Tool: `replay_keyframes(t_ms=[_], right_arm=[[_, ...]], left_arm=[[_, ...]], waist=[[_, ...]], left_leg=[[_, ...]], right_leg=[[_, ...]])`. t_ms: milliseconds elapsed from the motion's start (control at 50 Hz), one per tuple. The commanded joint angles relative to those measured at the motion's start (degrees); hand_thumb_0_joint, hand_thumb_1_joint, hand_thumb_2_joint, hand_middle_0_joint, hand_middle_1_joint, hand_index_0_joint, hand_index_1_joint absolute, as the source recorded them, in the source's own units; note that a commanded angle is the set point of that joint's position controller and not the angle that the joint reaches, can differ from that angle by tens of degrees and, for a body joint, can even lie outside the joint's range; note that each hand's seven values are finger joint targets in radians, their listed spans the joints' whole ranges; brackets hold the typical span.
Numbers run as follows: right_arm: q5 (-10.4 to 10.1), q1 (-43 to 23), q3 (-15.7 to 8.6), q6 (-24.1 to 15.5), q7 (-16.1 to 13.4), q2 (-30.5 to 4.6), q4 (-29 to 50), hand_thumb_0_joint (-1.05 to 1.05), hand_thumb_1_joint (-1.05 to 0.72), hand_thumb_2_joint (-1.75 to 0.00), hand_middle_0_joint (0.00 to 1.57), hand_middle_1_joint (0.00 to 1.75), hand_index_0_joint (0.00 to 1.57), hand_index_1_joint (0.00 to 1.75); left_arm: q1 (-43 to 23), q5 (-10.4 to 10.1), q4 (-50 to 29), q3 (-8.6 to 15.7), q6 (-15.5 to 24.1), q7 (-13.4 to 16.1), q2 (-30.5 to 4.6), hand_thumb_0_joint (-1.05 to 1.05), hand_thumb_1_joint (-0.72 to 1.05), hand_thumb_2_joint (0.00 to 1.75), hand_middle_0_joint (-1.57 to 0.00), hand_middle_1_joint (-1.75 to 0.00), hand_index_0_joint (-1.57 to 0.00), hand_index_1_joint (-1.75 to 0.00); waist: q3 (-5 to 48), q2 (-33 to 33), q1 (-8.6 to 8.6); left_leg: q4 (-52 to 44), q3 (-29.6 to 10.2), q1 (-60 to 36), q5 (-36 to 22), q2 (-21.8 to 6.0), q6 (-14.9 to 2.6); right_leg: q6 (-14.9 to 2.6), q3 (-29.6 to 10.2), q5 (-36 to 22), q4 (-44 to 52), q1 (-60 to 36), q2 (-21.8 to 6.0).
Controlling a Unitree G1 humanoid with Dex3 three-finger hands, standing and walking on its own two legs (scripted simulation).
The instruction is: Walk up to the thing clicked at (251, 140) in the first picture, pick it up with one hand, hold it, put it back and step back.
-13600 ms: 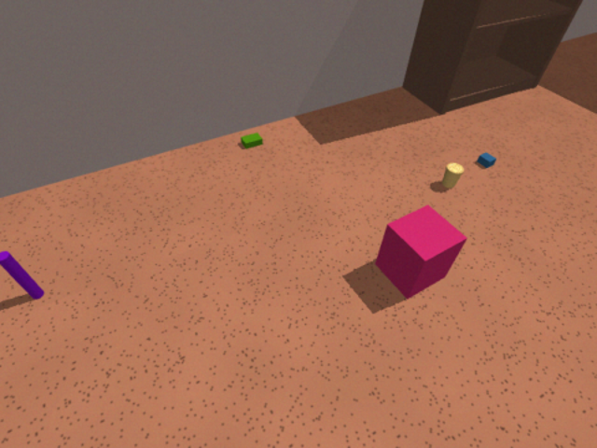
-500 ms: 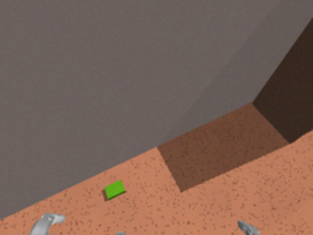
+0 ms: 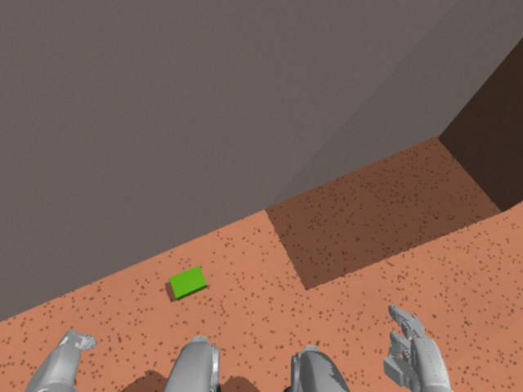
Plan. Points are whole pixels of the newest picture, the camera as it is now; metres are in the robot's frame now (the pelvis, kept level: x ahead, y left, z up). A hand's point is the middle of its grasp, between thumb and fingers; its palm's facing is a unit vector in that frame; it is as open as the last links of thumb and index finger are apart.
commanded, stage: rise first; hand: left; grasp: from above
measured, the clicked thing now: (188, 282) +0.44 +0.21 -0.63
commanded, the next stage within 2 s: none
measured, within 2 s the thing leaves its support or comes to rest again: neither
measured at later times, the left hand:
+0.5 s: hand (137, 311) +0.30 +0.27 -0.35, palm faces -0.33 -0.20 -0.92, open 14.0 cm
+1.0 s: hand (154, 294) +0.36 +0.27 -0.45, palm faces -0.34 -0.24 -0.91, open 13.7 cm
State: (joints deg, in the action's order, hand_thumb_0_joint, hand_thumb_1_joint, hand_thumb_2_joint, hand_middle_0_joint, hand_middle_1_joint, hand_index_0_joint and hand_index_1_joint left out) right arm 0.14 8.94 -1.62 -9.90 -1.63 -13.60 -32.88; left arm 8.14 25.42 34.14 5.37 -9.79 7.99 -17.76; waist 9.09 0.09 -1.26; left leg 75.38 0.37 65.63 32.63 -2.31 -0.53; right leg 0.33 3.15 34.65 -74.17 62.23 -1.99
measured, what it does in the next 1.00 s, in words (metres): lowers itself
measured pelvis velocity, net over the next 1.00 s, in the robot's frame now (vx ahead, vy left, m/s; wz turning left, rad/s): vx -0.08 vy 0.00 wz -0.11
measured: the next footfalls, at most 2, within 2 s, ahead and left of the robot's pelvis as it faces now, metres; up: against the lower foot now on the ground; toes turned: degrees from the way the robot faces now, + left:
none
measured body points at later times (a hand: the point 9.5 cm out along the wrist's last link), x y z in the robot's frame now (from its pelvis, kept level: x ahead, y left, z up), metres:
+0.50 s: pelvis -0.08 -0.01 -0.20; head +0.12 +0.00 +0.21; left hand +0.31 +0.28 -0.29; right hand +0.05 -0.27 -0.34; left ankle +0.02 +0.11 -0.62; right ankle +0.00 -0.13 -0.62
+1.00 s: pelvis -0.08 +0.00 -0.28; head +0.14 +0.02 +0.11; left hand +0.37 +0.27 -0.40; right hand -0.04 -0.27 -0.41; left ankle +0.02 +0.11 -0.62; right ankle +0.00 -0.13 -0.62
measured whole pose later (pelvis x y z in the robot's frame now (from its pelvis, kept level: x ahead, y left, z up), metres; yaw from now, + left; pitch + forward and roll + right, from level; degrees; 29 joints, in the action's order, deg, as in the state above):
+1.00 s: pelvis -0.08 +0.00 -0.28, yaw -6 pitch +35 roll -6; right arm 7.9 7.0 0.4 -12.3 8.6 -14.3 -50.3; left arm -51.7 52.5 85.7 11.5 -9.3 30.6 -32.0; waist 7.0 1.1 -10.4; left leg 130.0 -3.6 129.4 36.6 -4.8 -2.2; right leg 0.0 4.4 38.7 -127.9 124.5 -0.5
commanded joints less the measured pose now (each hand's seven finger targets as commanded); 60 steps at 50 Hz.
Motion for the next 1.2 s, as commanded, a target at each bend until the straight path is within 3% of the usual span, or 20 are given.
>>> replay_keyframes(t_ms=[0, 120, 160, 240, 340, 360, 400, 440, 520, 620, 700, 780, 820, 860, 880, 960, 980, 1040, 1140, 1180], right_arm=[[-0.2, 0.3, -3.7, -2.7, -0.4, -9.2, 4.5, 0.0, -0.93, -0.91, 0.2, 0.3, 0.2, 0.3], [-0.3, -0.9, -4.3, -1.5, 0.0, -10.6, 1.1, 0.0, -0.93, -0.91, 0.2, 0.3, 0.2, 0.3], [0.0, -1.1, -4.5, -0.8, 0.4, -11.0, -0.2, 0.0, -0.9, -0.9, 0.2, 0.3, 0.2, 0.3], [0.7, -0.2, -3.8, -0.1, 0.2, -10.9, -3.7, 0.0, -0.89, -0.9, 0.2, 0.3, 0.2, 0.3], [2.8, -0.3, -3.1, 0.1, 0.2, -10.2, -6.6, 0.0, -0.9, -0.9, 0.2, 0.3, 0.2, 0.3], [3.1, -0.3, -3.3, 0.1, 0.4, -10.2, -7.0, 0.0, -0.89, -0.9, 0.2, 0.3, 0.2, 0.3], [3.9, -0.8, -3.1, -0.1, 1.0, -9.3, -7.8, 0.0, -0.89, -0.9, 0.2, 0.3, 0.2, 0.3], [4.3, -1.0, -2.8, -0.1, 1.6, -8.8, -8.7, 0.0, -0.89, -0.9, 0.2, 0.3, 0.2, 0.3], [5.0, -0.7, -2.3, -0.1, 2.9, -9.3, -10.4, 0.0, -0.88, -0.9, 0.2, 0.3, 0.2, 0.3], [6.0, 1.8, -2.0, -1.1, 4.7, -9.9, -12.3, 0.0, -0.89, -0.9, 0.2, 0.3, 0.2, 0.3], [6.7, 4.0, -1.5, -1.9, 6.0, -10.5, -13.6, 0.0, -0.89, -0.9, 0.2, 0.3, 0.2, 0.3], [7.2, 5.1, -1.5, -2.8, 7.4, -11.7, -14.8, 0.0, -0.89, -0.9, 0.2, 0.3, 0.2, 0.3], [7.4, 5.5, -1.3, -2.8, 8.1, -11.7, -15.2, 0.0, -0.89, -0.9, 0.2, 0.3, 0.2, 0.3], [7.4, 5.9, -1.4, -3.1, 8.8, -12.4, -15.6, 0.0, -0.89, -0.9, 0.2, 0.3, 0.2, 0.3], [7.5, 6.5, -1.2, -3.2, 9.2, -12.1, -15.6, 0.0, -0.89, -0.9, 0.2, 0.3, 0.2, 0.3], [7.6, 7.5, -1.4, -3.5, 10.6, -12.9, -16.0, 0.0, -0.89, -0.9, 0.2, 0.3, 0.2, 0.3], [7.6, 8.3, -1.5, -3.6, 10.9, -13.1, -16.1, 0.0, -0.89, -0.9, 0.2, 0.3, 0.2, 0.3], [7.5, 9.2, -1.6, -3.9, 11.7, -14.2, -15.9, 0.0, -0.89, -0.9, 0.2, 0.3, 0.2, 0.3], [7.7, 10.6, -1.2, -4.0, 12.9, -14.5, -15.8, 0.0, -0.9, -0.9, 0.2, 0.3, 0.2, 0.3], [7.8, 10.8, -1.1, -3.9, 13.3, -14.5, -15.6, 0.0, -0.9, -0.9, 0.2, 0.3, 0.2, 0.3]], left_arm=[[-6.9, 5.7, -4.9, 0.9, 3.5, 4.0, -7.8, 0.0, -0.61, 0.98, -0.12, -1.02, -0.11, -1.04], [-18.1, 14.4, 2.3, 1.1, 4.7, 10.6, -12.1, 0.0, -0.61, 1.0, -0.13, -1.0, -0.11, -1.02], [-21.6, 17.1, 3.0, 2.3, 4.3, 13.7, -14.0, 0.0, -0.59, 1.01, -0.11, -1.0, -0.09, -1.02], [-34.7, 21.5, 9.8, 1.2, 2.5, 19.7, -14.5, 0.0, -0.6, 1.04, -0.08, -1.04, -0.07, -1.06], [-48.7, 23.7, 21.6, 0.5, 0.6, 22.5, -18.8, 0.0, -0.58, 1.03, -0.1, -1.05, -0.09, -1.06], [-50.5, 24.0, 23.0, 1.1, 0.4, 22.7, -19.9, 0.0, -0.56, 1.02, -0.1, -1.04, -0.09, -1.05], [-52.9, 24.5, 27.4, -0.3, 0.1, 22.6, -19.7, 0.0, -0.55, 1.01, -0.11, -1.04, -0.1, -1.05], [-55.3, 25.5, 30.0, 0.7, 0.1, 22.9, -21.6, 0.0, -0.55, 1.02, -0.12, -1.02, -0.11, -1.03], [-60.3, 27.8, 34.3, 1.7, 0.2, 23.6, -23.9, 0.0, -0.51, 0.99, -0.14, -0.99, -0.14, -1.0], [-66.8, 27.4, 38.3, 2.2, 1.2, 24.9, -23.3, 0.0, -0.5, 0.97, -0.14, -1.01, -0.14, -1.0], [-72.1, 25.7, 39.6, 5.1, 1.6, 25.9, -26.4, 0.0, -0.51, 0.97, -0.13, -1.0, -0.13, -1.0], [-74.3, 25.7, 43.3, 6.7, 0.8, 25.9, -27.6, 0.0, -0.51, 0.97, -0.13, -1.01, -0.13, -1.0], [-74.9, 26.1, 44.4, 5.9, 0.4, 25.5, -26.3, 0.0, -0.51, 0.97, -0.15, -0.97, -0.14, -0.98], [-75.9, 26.9, 44.0, 6.5, 0.2, 25.4, -27.4, 0.0, -0.49, 0.96, -0.15, -0.97, -0.15, -0.97], [-76.5, 27.1, 43.6, 5.9, 0.2, 25.2, -26.6, 0.0, -0.49, 0.96, -0.16, -0.96, -0.15, -0.97], [-76.7, 27.9, 45.0, 6.1, 0.5, 24.8, -27.3, 0.0, -0.47, 0.93, -0.17, -0.97, -0.17, -0.97], [-76.0, 27.6, 46.4, 5.5, 0.6, 24.3, -25.6, 0.0, -0.46, 0.93, -0.17, -0.96, -0.17, -0.96], [-76.5, 28.0, 45.7, 6.9, 1.0, 23.7, -28.0, 0.0, -0.43, 0.89, -0.19, -0.95, -0.19, -0.94], [-78.7, 29.2, 45.4, 8.0, 1.9, 23.9, -29.8, 0.0, -0.4, 0.86, -0.21, -0.94, -0.22, -0.93], [-78.3, 28.6, 46.0, 8.7, 2.5, 24.1, -30.1, 0.0, -0.4, 0.86, -0.22, -0.94, -0.23, -0.93]], waist=[[19.0, 5.2, -0.96], [25.0, 4.9, -0.45], [29.5, 6.5, 0.81], [33.1, 4.5, -0.68], [36.8, 0.1, -1.89], [37.6, -0.1, -1.37], [36.6, 0.2, -1.41], [36.1, 1.8, -0.97], [34.8, 4.1, -2.6], [33.0, 5.8, -5.94], [34.9, 7.6, -7.16], [34.4, 12.6, -7.19], [32.6, 13.9, -7.88], [34.0, 15.0, -7.41], [33.8, 15.4, -8.33], [32.8, 13.4, -9.07], [31.6, 12.7, -9.6], [33.4, 14.3, -8.73], [33.4, 12.9, -9.68], [34.2, 11.4, -9.38]], left_leg=[[-1.3, -2.3, -9.1, -17.3, 1.4, 0.37], [7.6, -2.9, 0.7, -14.4, 1.3, 0.51], [10.4, -2.8, 1.4, -16.3, 1.2, 0.79], [16.6, -1.4, 8.6, -13.8, 1.1, 0.36], [24.1, 0.2, 20.2, -7.1, 1.2, -0.42], [24.9, 0.1, 20.9, -5.8, 1.1, -0.49], [26.3, 0.1, 24.1, -3.1, 1.3, -0.42], [27.8, 0.3, 25.7, -1.4, 1.4, -0.44], [30.9, -0.2, 29.0, 1.0, 1.1, -0.67], [34.0, -1.2, 31.9, 2.7, 0.7, -0.86], [36.0, -1.8, 31.5, 1.5, 0.0, -0.75], [37.2, -2.8, 30.0, 1.7, -0.4, -0.33], [37.6, -2.9, 30.8, 2.5, -0.6, -0.17], [38.6, -3.2, 29.9, 1.6, -0.7, 0.0], [39.1, -3.2, 30.2, 0.6, -0.7, 0.03], [41.3, -3.2, 33.6, -0.1, -0.5, -0.44], [41.5, -3.6, 33.6, -0.5, -0.6, -0.37], [42.0, -4.5, 31.4, -3.0, -0.8, -0.01], [45.2, -3.1, 35.0, -4.0, -0.4, -0.69], [46.7, -2.2, 37.1, -4.6, -0.4, -1.02]], right_leg=[[-1.98, -0.8, -15.4, -1.2, 5.0, 2.3], [-2.2, -0.6, -13.4, -10.5, 16.0, 2.2], [-2.41, -0.5, -14.1, -13.6, 19.1, 2.3], [-2.0, -0.5, -14.1, -16.0, 22.4, 2.7], [-1.14, -2.2, -8.1, -19.1, 21.4, 2.7], [-1.22, -2.2, -5.8, -19.4, 22.4, 2.8], [-1.43, -2.7, -0.9, -20.0, 24.6, 2.9], [-1.84, -2.1, 1.3, -21.4, 27.7, 3.1], [-2.18, -0.9, 3.1, -24.8, 33.9, 3.6], [-2.2, 0.9, 3.2, -29.1, 39.1, 3.5], [-2.11, 1.8, 0.7, -31.7, 40.0, 3.2], [-2.61, 3.1, -0.8, -35.7, 45.9, 2.9], [-2.84, 3.3, -0.5, -36.6, 47.3, 3.0], [-2.99, 3.7, -1.5, -38.3, 48.8, 3.1], [-2.98, 3.7, -2.5, -38.9, 48.8, 3.1], [-2.71, 4.0, -3.2, -40.2, 49.1, 3.3], [-2.71, 4.2, -3.5, -40.8, 49.7, 3.3], [-2.91, 4.6, -5.6, -43.1, 50.8, 3.2], [-2.37, 4.2, -7.1, -43.8, 48.9, 3.5], [-2.1, 4.1, -7.8, -43.6, 46.8, 3.8]])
